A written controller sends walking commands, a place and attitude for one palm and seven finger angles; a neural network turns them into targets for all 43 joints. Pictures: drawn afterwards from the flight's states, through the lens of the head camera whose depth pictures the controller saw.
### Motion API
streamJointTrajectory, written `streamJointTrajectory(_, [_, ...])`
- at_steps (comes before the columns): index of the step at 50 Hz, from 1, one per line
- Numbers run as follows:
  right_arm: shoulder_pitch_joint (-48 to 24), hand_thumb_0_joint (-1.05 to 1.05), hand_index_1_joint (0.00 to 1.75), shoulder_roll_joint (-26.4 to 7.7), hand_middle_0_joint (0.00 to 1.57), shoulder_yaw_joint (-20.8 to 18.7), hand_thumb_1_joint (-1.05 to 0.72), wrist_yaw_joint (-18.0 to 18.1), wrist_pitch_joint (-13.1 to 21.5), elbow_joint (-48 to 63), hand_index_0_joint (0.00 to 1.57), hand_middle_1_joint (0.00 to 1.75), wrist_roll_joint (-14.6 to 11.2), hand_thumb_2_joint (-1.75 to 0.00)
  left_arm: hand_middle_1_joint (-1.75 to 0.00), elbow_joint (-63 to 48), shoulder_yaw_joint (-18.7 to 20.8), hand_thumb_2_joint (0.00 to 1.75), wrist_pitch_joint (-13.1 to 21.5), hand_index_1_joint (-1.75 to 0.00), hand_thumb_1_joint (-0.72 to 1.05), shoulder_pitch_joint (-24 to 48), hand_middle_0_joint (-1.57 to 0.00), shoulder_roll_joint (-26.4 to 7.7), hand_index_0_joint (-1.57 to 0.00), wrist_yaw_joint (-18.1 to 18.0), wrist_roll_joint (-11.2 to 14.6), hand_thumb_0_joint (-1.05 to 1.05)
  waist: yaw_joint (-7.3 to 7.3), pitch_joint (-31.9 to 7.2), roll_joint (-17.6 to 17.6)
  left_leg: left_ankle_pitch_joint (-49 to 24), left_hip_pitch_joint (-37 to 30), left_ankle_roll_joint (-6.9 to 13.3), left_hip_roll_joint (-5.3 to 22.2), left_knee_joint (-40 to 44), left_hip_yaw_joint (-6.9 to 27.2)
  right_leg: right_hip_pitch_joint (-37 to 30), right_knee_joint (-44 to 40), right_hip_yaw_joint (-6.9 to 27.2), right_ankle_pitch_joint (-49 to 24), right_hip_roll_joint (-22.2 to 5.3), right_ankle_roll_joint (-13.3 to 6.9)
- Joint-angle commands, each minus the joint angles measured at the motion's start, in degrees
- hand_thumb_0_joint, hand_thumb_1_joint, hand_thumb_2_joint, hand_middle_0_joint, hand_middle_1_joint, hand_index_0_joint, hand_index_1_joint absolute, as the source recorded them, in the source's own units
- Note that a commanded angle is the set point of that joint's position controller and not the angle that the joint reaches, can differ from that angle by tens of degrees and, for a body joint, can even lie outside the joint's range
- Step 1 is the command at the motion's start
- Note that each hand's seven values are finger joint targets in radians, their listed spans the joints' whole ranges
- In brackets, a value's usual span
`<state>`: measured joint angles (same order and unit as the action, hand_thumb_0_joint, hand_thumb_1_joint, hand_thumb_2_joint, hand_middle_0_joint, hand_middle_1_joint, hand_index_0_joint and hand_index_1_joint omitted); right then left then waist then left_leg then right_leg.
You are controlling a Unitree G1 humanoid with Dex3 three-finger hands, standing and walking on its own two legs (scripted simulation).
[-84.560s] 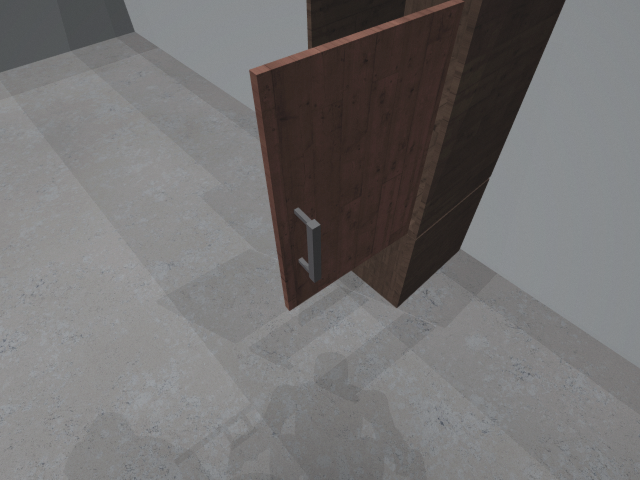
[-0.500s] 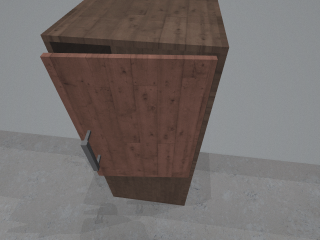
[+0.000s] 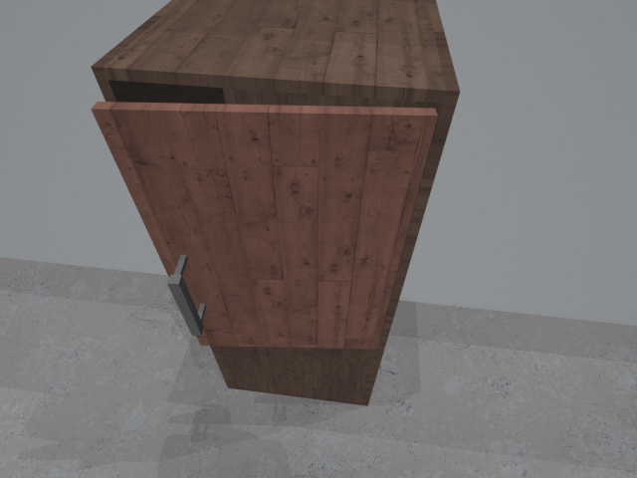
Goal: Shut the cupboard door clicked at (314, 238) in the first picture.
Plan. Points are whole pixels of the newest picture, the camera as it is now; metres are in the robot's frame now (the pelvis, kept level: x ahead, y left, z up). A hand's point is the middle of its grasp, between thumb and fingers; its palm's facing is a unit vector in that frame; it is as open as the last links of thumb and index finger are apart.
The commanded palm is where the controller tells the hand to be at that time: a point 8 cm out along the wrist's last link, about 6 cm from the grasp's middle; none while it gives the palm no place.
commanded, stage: look again from close up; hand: left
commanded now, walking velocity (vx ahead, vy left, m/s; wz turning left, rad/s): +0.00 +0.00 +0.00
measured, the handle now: (190, 297) +0.42 +0.26 -0.10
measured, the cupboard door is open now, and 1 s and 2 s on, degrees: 6 6 6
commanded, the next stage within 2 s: raise the hand and make a fist in 0.18 s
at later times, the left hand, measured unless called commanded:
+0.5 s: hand (169, 439) +0.17 +0.20 -0.03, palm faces +0.20 -0.97 -0.14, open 7.0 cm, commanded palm +0.09 +0.22 -0.08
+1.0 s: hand (199, 477) +0.14 +0.16 -0.07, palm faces -0.10 -1.00 +0.01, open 4.7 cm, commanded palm +0.10 +0.24 -0.08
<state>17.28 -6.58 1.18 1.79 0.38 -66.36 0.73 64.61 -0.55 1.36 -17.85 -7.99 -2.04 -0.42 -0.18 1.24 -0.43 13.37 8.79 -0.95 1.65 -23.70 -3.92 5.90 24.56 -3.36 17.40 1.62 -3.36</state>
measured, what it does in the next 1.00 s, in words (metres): lowers itself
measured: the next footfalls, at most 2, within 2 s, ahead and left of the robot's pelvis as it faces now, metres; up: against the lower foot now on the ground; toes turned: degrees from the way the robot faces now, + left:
none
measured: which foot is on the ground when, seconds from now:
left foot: down 0.00-1.00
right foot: down 0.00-1.00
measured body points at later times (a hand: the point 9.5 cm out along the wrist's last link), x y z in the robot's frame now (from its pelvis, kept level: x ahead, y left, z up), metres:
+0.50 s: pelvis -0.03 +0.02 -0.02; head -0.02 -0.01 +0.42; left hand +0.16 +0.25 -0.02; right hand +0.08 -0.25 -0.14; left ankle -0.01 +0.13 -0.74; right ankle -0.04 -0.07 -0.74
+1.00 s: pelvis -0.08 +0.02 -0.13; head +0.00 +0.02 +0.31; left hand +0.14 +0.21 -0.07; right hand +0.14 -0.16 -0.22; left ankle -0.01 +0.13 -0.74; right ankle -0.04 -0.08 -0.74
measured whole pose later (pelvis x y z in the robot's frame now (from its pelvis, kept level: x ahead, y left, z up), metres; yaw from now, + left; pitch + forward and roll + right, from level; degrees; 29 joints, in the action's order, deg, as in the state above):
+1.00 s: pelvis -0.08 +0.02 -0.13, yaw +2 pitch +17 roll -3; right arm 9.5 -9.8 2.9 1.6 10.3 -29.6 -1.4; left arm -5.5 -1.1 23.6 -19.9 -9.8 14.1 12.4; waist -2.5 -8.5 3.2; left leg 29.1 65.4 1.0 1.9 -77.5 1.0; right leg 59.3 76.3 -7.8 33.9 -0.6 -3.0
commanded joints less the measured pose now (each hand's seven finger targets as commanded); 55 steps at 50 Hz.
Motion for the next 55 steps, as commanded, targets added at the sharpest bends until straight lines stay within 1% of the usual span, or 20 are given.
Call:
streamJointTrajectory(1, [2.6,0.00,0.30,-4.9,0.20,-1.0,-0.90,0.5,1.0,1.4,0.20,0.30,0.1,-0.90,-0.30,-1.0,1.0,0.90,0.4,-0.30,0.90,-4.3,-0.20,-5.0,-0.20,-0.3,-0.1,0.00,-0.36,3.7,-0.1,-6.9,1.1,2.2,4.2,3.1,4.0,4.4,-5.6,6.7,-12.8,-7.8,0.5])
streamJointTrajectory(13, [2.9,0.00,0.30,-4.5,0.20,-1.1,-0.90,0.6,1.2,1.1,0.20,0.30,0.0,-0.90,-0.30,-0.6,1.0,0.90,0.5,-0.30,0.90,-4.9,-0.20,-4.3,-0.20,-0.4,-0.3,0.00,-0.29,3.8,0.2,-8.1,1.0,2.4,4.2,3.0,4.5,4.7,-5.2,6.6,-13.4,-7.8,0.5])
streamJointTrajectory(14, [-3.5,0.00,0.30,-6.9,0.20,-1.5,-0.90,-0.1,1.9,5.5,0.20,0.30,-0.6,-0.90,-0.30,0.8,1.1,0.90,2.2,-0.30,0.90,-9.1,-0.20,-5.7,-0.20,-2.6,-1.2,0.00,-2.15,4.6,-0.9,-11.6,5.9,0.9,4.3,-11.6,2.0,6.0,-4.5,11.2,-44.7,-11.8,3.8])
streamJointTrajectory(15, [2.1,0.00,0.30,-19.6,0.20,-2.6,-0.90,5.4,13.5,23.4,0.20,0.30,-1.7,-0.90,-0.30,-92.9,15.1,0.90,17.9,-0.30,0.90,39.2,-0.20,-32.4,-0.20,-1.5,8.5,0.00,8.30,-19.7,3.3,-18.1,-15.3,5.0,1.9,-4.6,0.5,8.7,2.8,5.2,-37.3,-5.1,3.4])
streamJointTrajectory(16, [-2.0,0.00,0.30,-12.5,0.20,-0.5,-0.90,5.8,17.0,22.2,0.20,0.30,-2.1,-0.90,-0.32,-75.7,0.6,0.90,13.0,-0.32,0.90,6.5,-0.22,-10.9,-0.22,-2.4,8.3,0.00,2.67,-24.4,21.4,-25.7,-14.5,4.9,-0.2,-4.6,-0.8,6.4,5.8,3.4,-24.4,-1.5,1.8])
streamJointTrajectory(17, [-3.9,0.00,0.30,-13.4,0.20,-1.5,-0.90,5.1,18.5,19.8,0.20,0.30,-2.4,-0.90,-0.34,-74.1,1.6,0.90,10.0,-0.34,0.90,8.7,-0.24,-9.7,-0.24,-5.1,9.6,0.00,0.87,-20.2,17.2,-24.8,-10.8,2.3,0.9,-4.7,1.0,7.8,3.8,0.8,-14.9,-1.4,1.4])
streamJointTrajectory(18, [-5.1,0.00,0.30,-11.0,0.20,-1.3,-0.90,3.4,18.5,18.2,0.20,0.30,-4.0,-0.90,-0.36,-55.0,-4.4,0.90,3.0,-0.36,0.90,-7.3,-0.25,3.9,-0.25,-4.4,9.5,0.00,1.92,-9.5,7.9,-18.4,-1.7,3.0,0.8,-3.3,2.2,11.7,4.2,-0.7,-11.8,-1.9,2.2])
streamJointTrajectory(19, [-4.3,0.00,0.30,-13.5,0.20,-2.0,-0.90,3.1,19.5,22.7,0.20,0.30,-4.3,-0.90,-0.38,-68.0,-7.0,0.90,5.2,-0.38,0.90,1.8,-0.27,3.2,-0.27,-4.2,11.1,0.00,3.11,-3.8,6.9,-11.5,2.6,3.1,0.0,-4.9,4.4,13.3,4.2,-0.4,-11.4,-2.6,2.5])
streamJointTrajectory(22, [-5.1,0.00,0.30,-14.5,0.20,-4.0,-0.90,2.0,21.8,27.2,0.20,0.30,-2.4,-0.90,-0.44,-56.2,-6.1,0.90,13.0,-0.44,0.90,-1.6,-0.33,4.5,-0.33,-2.1,8.6,0.00,4.96,2.9,-8.5,-0.1,14.6,3.0,-1.9,-13.7,6.3,29.0,8.7,-0.8,0.4,-3.0,3.3])
streamJointTrajectory(25, [-7.1,0.00,0.30,-13.6,0.20,-5.8,-0.90,-0.6,22.8,31.6,0.20,0.30,-0.7,-0.90,-0.50,-49.5,-2.1,0.90,24.6,-0.50,0.90,-16.0,-0.38,5.5,-0.38,5.2,11.4,0.00,-1.64,-4.1,-22.7,5.5,29.1,1.1,-2.7,-22.9,6.3,34.2,16.8,1.3,8.2,-3.3,3.4])
streamJointTrajectory(27, [-8.4,0.00,0.30,-14.0,0.20,-6.8,-0.90,-2.5,21.1,33.9,0.20,0.30,-0.7,-0.90,-0.54,-48.8,5.4,0.90,32.6,-0.54,0.90,-22.8,-0.42,0.2,-0.42,12.0,14.1,0.00,-5.54,-10.9,-19.4,3.9,34.7,-0.3,-3.4,-27.8,5.2,30.0,23.1,4.6,0.4,-4.2,2.8])
streamJointTrajectory(29, [-10.4,0.00,0.30,-13.7,0.20,-7.1,-0.90,-3.3,19.2,37.8,0.20,0.30,-0.6,-0.90,-0.58,-51.7,8.5,0.90,38.8,-0.58,0.90,-18.2,-0.46,-3.5,-0.46,17.3,14.7,0.00,-5.63,-15.0,-11.0,3.5,40.2,-0.4,-4.6,-34.0,3.3,31.2,30.0,7.1,-3.9,-4.9,2.3])
streamJointTrajectory(32, [-12.1,0.00,0.30,-13.4,0.20,-7.0,-0.90,-3.4,15.6,42.8,0.20,0.30,-0.5,-0.90,-0.64,-61.3,11.7,0.90,36.9,-0.64,0.90,-10.6,-0.51,-10.6,-0.51,14.5,10.4,0.00,-7.00,-16.5,8.6,5.7,41.0,1.0,-4.3,-36.0,1.5,37.8,34.4,6.3,5.2,-3.4,0.0])
streamJointTrajectory(33, [-13.0,0.00,0.30,-13.4,0.20,-6.7,-0.90,-3.5,14.8,45.3,0.20,0.30,-0.7,-0.90,-0.66,-66.2,9.9,0.90,35.6,-0.66,0.90,-8.4,-0.53,-9.9,-0.53,12.9,9.8,0.00,-6.49,-16.8,10.6,7.8,40.8,1.4,-4.0,-36.0,1.8,40.0,34.5,6.4,8.3,-3.2,-0.1])
streamJointTrajectory(38, [-10.2,0.00,0.30,-13.0,0.20,-5.8,-0.90,-1.9,14.3,46.6,0.20,0.30,-0.3,-0.90,-0.76,-93.4,5.0,0.90,39.4,-0.76,0.90,3.8,-0.62,-7.7,-0.62,7.4,11.6,0.00,0.28,-27.2,10.8,8.8,35.3,3.2,-1.4,-40.7,6.5,47.4,36.5,4.5,9.1,-0.6,0.8])
streamJointTrajectory(43, [-7.7,0.00,0.30,-14.3,0.20,-4.4,-0.90,0.5,16.4,44.1,0.20,0.30,-0.7,-0.90,-0.86,-85.6,-3.7,0.90,36.8,-0.86,0.90,2.4,-0.71,-2.7,-0.71,13.8,13.2,0.00,5.81,-20.9,1.4,13.4,42.7,3.4,-0.6,-45.1,8.5,52.1,35.5,3.8,14.1,0.1,1.6])
streamJointTrajectory(46, [-7.6,0.00,0.30,-14.3,0.20,-4.5,-0.90,1.5,14.7,45.0,0.20,0.30,-2.2,-0.90,-0.92,-73.1,-1.3,0.90,25.5,-0.92,0.90,-7.7,-0.77,-4.2,-0.77,17.1,12.8,0.00,2.98,-18.4,-6.1,17.1,48.8,3.1,-1.0,-43.8,7.9,48.6,32.0,5.3,21.4,-0.8,2.3])
streamJointTrajectory(50, [-10.5,0.00,0.30,-13.2,0.20,-4.3,-0.90,1.8,11.4,49.4,0.20,0.30,-3.5,-0.90,-1.00,-77.2,7.4,0.90,13.5,-1.00,0.90,-9.9,-0.84,-9.7,-0.84,14.8,13.0,0.00,-3.28,-25.0,-3.0,13.1,44.4,2.9,-2.3,-38.9,6.5,40.0,31.9,4.9,18.1,-1.7,2.2])
streamJointTrajectory(52, [-11.2,0.00,0.30,-11.6,0.20,-4.2,-0.90,2.1,10.6,48.9,0.20,0.30,-2.8,-0.90,-1.04,-81.2,13.4,0.90,13.9,-1.04,0.90,-9.6,-0.88,-11.8,-0.88,9.7,14.0,0.00,-5.20,-27.0,-1.8,9.5,43.7,2.7,-1.9,-39.0,6.2,37.6,33.4,4.2,13.6,-1.1,2.0])
streamJointTrajectory(55, [-8.8,0.00,0.30,-10.4,0.20,-3.9,-0.90,1.5,11.6,47.6,0.20,0.30,-1.8,-0.90,-1.10,-89.0,11.7,0.90,22.3,-1.10,0.90,-7.5,-0.93,-8.7,-0.93,4.3,14.3,0.00,-4.30,-27.4,2.3,3.1,39.1,2.3,-1.2,-38.4,6.6,39.7,37.2,1.0,3.3,-0.4,1.3])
